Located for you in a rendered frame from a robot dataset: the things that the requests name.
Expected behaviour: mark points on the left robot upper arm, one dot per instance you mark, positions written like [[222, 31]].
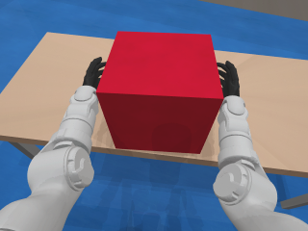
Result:
[[56, 179]]

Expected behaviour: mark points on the robot left forearm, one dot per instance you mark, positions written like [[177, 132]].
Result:
[[78, 122]]

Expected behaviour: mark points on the robot right forearm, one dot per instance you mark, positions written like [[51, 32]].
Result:
[[234, 138]]

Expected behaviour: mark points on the robot right hand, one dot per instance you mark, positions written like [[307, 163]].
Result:
[[230, 84]]

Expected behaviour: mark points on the carton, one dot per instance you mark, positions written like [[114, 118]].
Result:
[[160, 91]]

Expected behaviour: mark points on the right robot upper arm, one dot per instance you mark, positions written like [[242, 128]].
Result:
[[249, 200]]

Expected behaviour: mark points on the table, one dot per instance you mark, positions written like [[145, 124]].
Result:
[[274, 90]]

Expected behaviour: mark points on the robot left hand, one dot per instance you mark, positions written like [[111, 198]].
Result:
[[91, 78]]

